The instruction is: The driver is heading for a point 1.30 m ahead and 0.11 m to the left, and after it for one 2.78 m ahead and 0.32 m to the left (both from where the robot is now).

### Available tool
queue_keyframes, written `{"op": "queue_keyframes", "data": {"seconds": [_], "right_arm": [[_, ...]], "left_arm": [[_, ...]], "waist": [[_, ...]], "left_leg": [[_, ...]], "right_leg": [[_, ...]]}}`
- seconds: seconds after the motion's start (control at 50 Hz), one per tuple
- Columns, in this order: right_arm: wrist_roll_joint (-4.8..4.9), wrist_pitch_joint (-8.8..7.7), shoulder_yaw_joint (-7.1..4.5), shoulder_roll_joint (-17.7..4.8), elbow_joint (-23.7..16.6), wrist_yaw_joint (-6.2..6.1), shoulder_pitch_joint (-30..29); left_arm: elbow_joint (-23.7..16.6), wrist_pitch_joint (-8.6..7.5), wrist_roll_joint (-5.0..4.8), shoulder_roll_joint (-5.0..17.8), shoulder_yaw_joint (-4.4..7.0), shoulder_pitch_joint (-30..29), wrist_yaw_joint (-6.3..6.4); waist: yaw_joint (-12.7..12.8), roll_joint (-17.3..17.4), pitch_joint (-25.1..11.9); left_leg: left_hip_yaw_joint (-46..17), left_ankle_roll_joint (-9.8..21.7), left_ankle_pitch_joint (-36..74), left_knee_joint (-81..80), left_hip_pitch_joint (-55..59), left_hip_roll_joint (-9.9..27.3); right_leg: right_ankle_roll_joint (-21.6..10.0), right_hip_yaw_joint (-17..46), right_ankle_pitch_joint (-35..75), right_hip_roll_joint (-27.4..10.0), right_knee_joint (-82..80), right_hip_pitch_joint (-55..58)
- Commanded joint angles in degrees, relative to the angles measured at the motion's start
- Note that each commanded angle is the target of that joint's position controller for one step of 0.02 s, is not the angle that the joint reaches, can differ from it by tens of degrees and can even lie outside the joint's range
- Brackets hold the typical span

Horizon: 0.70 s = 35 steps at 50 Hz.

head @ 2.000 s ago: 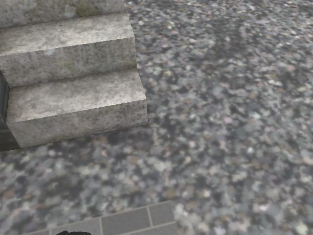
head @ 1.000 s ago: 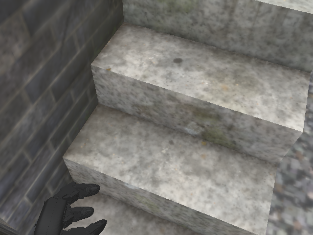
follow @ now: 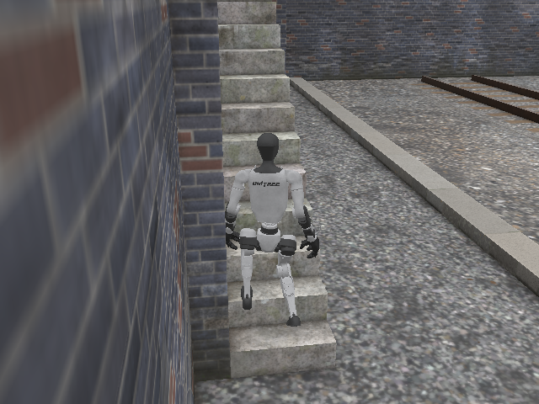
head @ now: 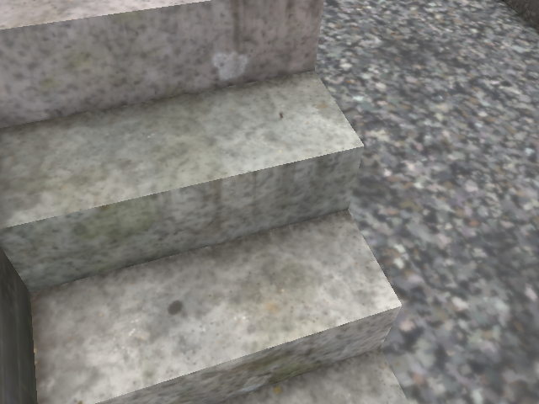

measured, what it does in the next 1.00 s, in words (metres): goes down, backwards: right foot 0.40 m lower, then left foot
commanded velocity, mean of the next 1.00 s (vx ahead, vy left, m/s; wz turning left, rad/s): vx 0.00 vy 0.00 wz -0.38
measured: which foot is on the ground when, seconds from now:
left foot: down 0.00-0.20, up 0.22-0.58, down 0.60-1.00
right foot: up 0.00-0.20, down 0.22-1.00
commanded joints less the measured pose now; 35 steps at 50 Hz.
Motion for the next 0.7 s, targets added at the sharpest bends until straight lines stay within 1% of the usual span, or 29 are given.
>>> {"op": "queue_keyframes", "data": {"seconds": [0.02, 0.04, 0.06, 0.08, 0.1, 0.14, 0.16, 0.18, 0.2, 0.22, 0.24, 0.26, 0.28, 0.3, 0.32, 0.34, 0.36, 0.38, 0.42, 0.44, 0.5, 0.54, 0.56, 0.58, 0.6, 0.62, 0.64, 0.66, 0.7], "right_arm": [[1.05, -4.81, -2.27, -6.7, -12.32, -1.21, -20.15], [1.02, -5.05, -3.5, -9.19, -13.21, -2.76, -19.69], [0.05, -5.22, -3.41, -8.47, -15.08, -4.03, -21.54], [-0.43, -5.42, -2.53, -6.88, -16.24, -3.68, -21.24], [0.39, -5.35, -1.81, -7.49, -15.86, -3.46, -19.61], [1.76, -4.34, -1.24, -8.46, -16.03, -2.6, -18.65], [3.53, 1.86, -3.68, -3.04, -14.02, -10.5, -22.47], [2.18, 3.54, -3.46, -2.07, -13.44, -12.71, -19.13], [2.45, 4.19, -4.99, -1.42, -13.06, -13.17, -17.4], [1.92, 5.53, -5.24, 2.38, -9.45, -12.52, -12.0], [1.97, 5.18, -5.15, 5.43, -12.87, -12.01, -12.58], [2.79, 4.26, -4.1, 5.1, -13.78, -11.57, -13.3], [4.61, 3.12, -3.83, 4.66, -10.98, -11.28, -12.34], [4.43, 3.77, -3.64, 2.45, -9.98, -11.04, -15.22], [3.74, 4.84, -5.37, -4.28, -8.74, -11.76, -21.92], [1.77, 5.28, -5.9, -6.82, -9.08, -12.2, -25.11], [0.81, 5.79, -5.71, -4.62, -7.31, -11.74, -22.31], [0.83, 6.12, -5.75, -4.79, -6.36, -10.54, -20.68], [1.69, 4.87, -5.01, -3.84, -5.32, -8.84, -23.01], [1.76, 4.73, -4.61, -3.05, -3.72, -7.84, -21.15], [2.28, 5.57, -2.24, 3.75, 1.68, -5.22, -12.07], [3.09, 5.49, -2.75, 1.61, 5.14, -3.39, -10.35], [3.28, 5.2, -3.25, -0.5, 7.82, -2.69, -8.77], [2.49, 4.51, -3.06, 0.04, 10.76, -1.98, -8.63], [1.09, 3.4, -2.43, 0.98, 13.22, -1.12, -8.59], [0.28, 2.91, -1.61, 1.46, 15.15, -0.31, -4.97], [0.42, 2.75, -1.89, 0.82, 14.44, -0.27, -6.41], [-1.52, 2.61, -2.25, 0.84, 11.44, 0.04, -12.34], [-1.27, 1.74, -2.76, -2.26, 11.9, -0.8, -16.95]], "left_arm": [[5.42, -1.01, 0.16, 9.32, 3.78, 24.17, 1.68], [6.35, -0.43, 2.31, 5.95, 3.14, 27.0, 0.97], [8.77, 0.64, 3.52, 7.19, 3.27, 28.89, 1.56], [7.96, 1.66, 3.64, 7.58, 3.2, 28.1, 1.1], [5.31, 2.81, 5.72, 6.46, 2.42, 21.48, -0.1], [4.06, 3.2, 6.04, 5.86, 2.16, 16.59, -3.52], [-1.29, 7.34, -5.12, 2.74, 3.45, 2.37, -3.06], [0.46, 8.59, -6.49, 3.64, 2.95, 4.12, -2.65], [5.01, 8.58, -6.42, 3.25, 2.71, 7.0, -3.47], [6.94, 8.73, -4.3, 0.15, 2.53, 5.48, -4.54], [6.4, 7.59, -2.95, 10.47, 5.15, 2.33, -6.04], [5.92, 7.72, -2.65, 17.04, 6.85, 2.22, -6.63], [3.94, 9.03, 0.24, 15.21, 5.88, -3.69, -6.47], [0.32, 6.95, 2.51, 15.95, 5.7, -9.19, -4.08], [-1.13, 6.24, 0.39, 6.86, 3.22, -11.46, -0.36], [-0.29, 5.29, 0.68, 7.31, 2.48, -9.45, 2.62], [-1.21, 4.82, 2.09, 6.31, 1.87, -8.62, 5.17], [-2.06, 4.28, 2.01, 5.67, 1.74, -8.85, 6.55], [-2.36, 3.84, 2.01, 0.01, 1.06, -4.84, 8.8], [-3.92, 3.71, 2.48, -2.47, 0.49, -6.84, 8.46], [-6.4, 4.56, 0.62, -2.93, 1.2, -12.74, 6.84], [-4.72, 4.58, 0.14, -1.66, 1.85, -4.83, 5.67], [-3.62, 4.79, -0.61, -2.91, 1.8, -1.45, 5.05], [-3.63, 4.41, -2.43, -4.29, 1.73, 0.01, 4.26], [-3.16, 4.08, -2.8, -6.35, 1.61, 3.18, 3.04], [-1.11, 3.43, -1.04, -9.17, 1.35, 8.33, 1.57], [-0.45, 3.33, 0.13, -8.58, 2.4, 10.36, 1.04], [-0.06, 2.79, 1.05, -8.05, 2.52, 7.93, 0.13], [-2.27, 3.46, 0.94, -9.04, 2.38, -2.62, 0.58]], "waist": [[16.62, 11.3, -7.08], [17.3, 8.21, -3.77], [16.24, 10.09, -5.2], [15.68, 10.73, -3.36], [14.84, 6.68, 0.77], [11.82, 1.82, 2.5], [13.84, 16.03, 4.29], [11.64, 16.04, 3.43], [11.24, 8.77, 2.67], [10.44, -3.91, 1.39], [5.21, -22.14, 2.17], [3.98, -30.53, 2.51], [4.1, -28.52, 3.02], [7.4, -25.54, 4.55], [12.28, -15.68, 11.7], [14.21, -15.14, 10.82], [14.84, -13.85, 2.79], [14.77, -10.96, -2.13], [16.49, -7.89, -3.93], [15.26, -5.7, -4.96], [11.2, -4.95, -4.96], [14.39, -7.87, -1.91], [15.47, -6.05, -0.47], [16.21, -1.82, 1.74], [19.3, 4.33, 0.1], [20.63, 14.8, -5.58], [20.24, 21.17, -6.35], [18.02, 17.38, -5.17], [16.66, 16.19, 1.46]], "left_leg": [[-10.98, -3.13, 6.17, -20.41, -12.54, 8.64], [-6.88, -4.85, 3.66, -16.85, -8.35, 7.81], [-4.94, -5.79, 9.91, -7.89, -16.64, 7.43], [-4.03, -6.23, 10.25, -4.26, -18.23, 7.27], [-4.72, -6.38, 8.49, 0.38, -15.85, 8.19], [-1.27, -6.72, 1.69, 7.31, -12.24, 9.23], [-5.03, -5.14, 13.17, 2.41, -8.41, 14.31], [-2.87, -3.42, 12.9, 8.85, -9.09, 10.82], [0.05, -4.26, 9.74, 19.68, -11.34, 8.12], [3.28, -5.93, -0.23, 49.16, -17.63, 3.86], [7.14, -7.84, -4.14, 73.71, -27.04, 0.92], [4.2, -9.06, -6.73, 81.89, -29.76, 0.28], [4.18, -11.23, 3.19, 87.06, -25.07, -2.2], [0.82, -11.16, 14.22, 80.81, -9.66, -0.18], [-2.21, -11.97, 18.22, 72.55, -10.69, 1.0], [-6.75, -11.04, 15.04, 59.68, -16.66, 1.49], [-7.86, -10.3, 15.58, 59.1, -15.74, 0.01], [-7.55, -9.52, 19.2, 53.17, -13.54, -0.25], [-10.85, -7.73, 19.01, 40.59, -6.7, -0.26], [-10.2, -7.6, 24.16, 28.91, 2.67, 0.28], [-4.22, -5.22, 23.63, -13.5, 32.27, 1.53], [-7.0, -4.43, 13.61, -39.44, 38.79, 2.58], [-6.14, -4.21, 19.79, -54.45, 41.38, 2.47], [-3.47, -3.85, 31.64, -68.36, 42.83, 0.78], [-4.05, -3.91, 36.81, -70.97, 46.36, 1.26], [-10.61, -3.7, 67.93, -61.86, 58.06, 8.09], [-12.91, 1.6, 81.87, -55.88, 58.39, 13.47], [-14.01, 4.32, 72.03, -61.09, 47.14, 16.35], [-13.63, 2.19, 44.34, -66.0, 42.72, 11.96]], "right_leg": [[2.15, -2.85, 5.09, -2.35, 0.17, 21.06], [1.89, -5.68, 6.04, -2.63, -15.09, 18.88], [-0.12, -5.03, 16.67, -1.65, -2.12, 25.4], [-2.52, -1.54, 21.49, -4.44, -9.22, 24.01], [-4.47, -0.17, 26.72, -7.61, -25.44, 17.48], [-5.41, -9.31, 42.43, -6.17, -45.16, 16.21], [-7.72, -7.24, 36.72, -15.78, -62.27, 20.32], [-8.69, -9.37, 38.9, -15.4, -69.93, 24.41], [-9.65, -5.79, 36.1, -16.75, -76.22, 29.19], [-6.85, -5.85, 18.39, -8.42, -63.42, 27.63], [-2.5, 2.17, 70.93, -12.1, -53.31, 21.05], [-2.16, 5.51, 81.44, -15.46, -56.31, 18.2], [-5.5, 4.64, 55.03, -15.9, -62.61, 10.91], [-13.12, 20.42, 14.33, -19.51, -78.67, -3.92], [-14.44, 23.12, 1.31, -16.55, -80.76, 2.28], [-17.33, 23.71, 1.24, -20.2, -77.09, 16.93], [-17.95, 21.39, 5.05, -20.04, -73.29, 28.72], [-16.72, 17.83, 10.21, -18.09, -69.66, 37.06], [-17.18, 18.27, 15.41, -18.98, -68.58, 40.99], [-16.39, 14.35, 21.04, -16.02, -66.95, 38.38], [-13.35, 5.32, 19.24, -10.69, -70.86, 25.3], [-12.71, 11.61, 17.8, -13.86, -74.02, 30.05], [-11.58, 13.17, 20.29, -13.9, -72.52, 33.41], [-9.98, 10.36, 23.76, -11.36, -69.22, 35.3], [-8.02, 5.49, 22.03, -7.36, -63.37, 34.81], [-3.49, 1.96, 4.07, -3.56, -57.79, 26.56], [0.91, 0.52, -3.22, -1.77, -57.19, 21.43], [3.0, 1.11, 0.19, -3.86, -55.18, 26.59], [3.34, 0.55, 4.94, -5.68, -60.23, 25.49]]}}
